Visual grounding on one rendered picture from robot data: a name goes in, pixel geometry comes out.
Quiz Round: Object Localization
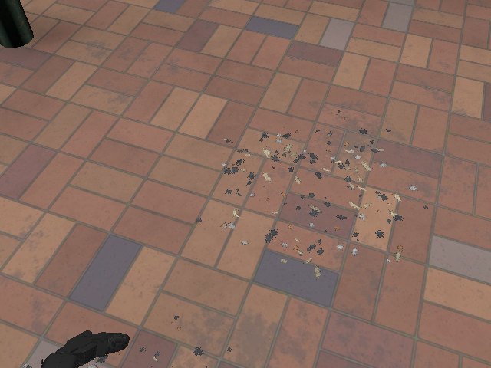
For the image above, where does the robot left hand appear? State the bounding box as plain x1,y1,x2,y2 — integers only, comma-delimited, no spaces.
41,330,130,368

